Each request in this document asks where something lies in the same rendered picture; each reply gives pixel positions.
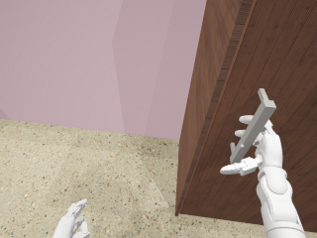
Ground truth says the robot right hand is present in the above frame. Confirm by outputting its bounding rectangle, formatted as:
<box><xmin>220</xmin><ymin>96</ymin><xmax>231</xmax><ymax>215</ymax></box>
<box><xmin>220</xmin><ymin>115</ymin><xmax>283</xmax><ymax>176</ymax></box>

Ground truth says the wardrobe door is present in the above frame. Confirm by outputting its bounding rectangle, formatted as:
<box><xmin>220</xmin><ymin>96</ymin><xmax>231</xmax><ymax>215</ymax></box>
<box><xmin>179</xmin><ymin>0</ymin><xmax>317</xmax><ymax>233</ymax></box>

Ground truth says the handle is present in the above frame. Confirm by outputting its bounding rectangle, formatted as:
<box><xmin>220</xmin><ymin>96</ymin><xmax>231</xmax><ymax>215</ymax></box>
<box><xmin>230</xmin><ymin>88</ymin><xmax>276</xmax><ymax>165</ymax></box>

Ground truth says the right robot forearm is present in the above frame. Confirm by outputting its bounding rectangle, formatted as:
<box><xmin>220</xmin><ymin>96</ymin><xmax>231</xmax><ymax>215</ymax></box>
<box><xmin>256</xmin><ymin>166</ymin><xmax>306</xmax><ymax>238</ymax></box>

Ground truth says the robot left hand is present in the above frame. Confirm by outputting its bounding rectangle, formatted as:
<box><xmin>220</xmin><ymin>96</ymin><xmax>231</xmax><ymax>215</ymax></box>
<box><xmin>52</xmin><ymin>198</ymin><xmax>90</xmax><ymax>238</ymax></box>

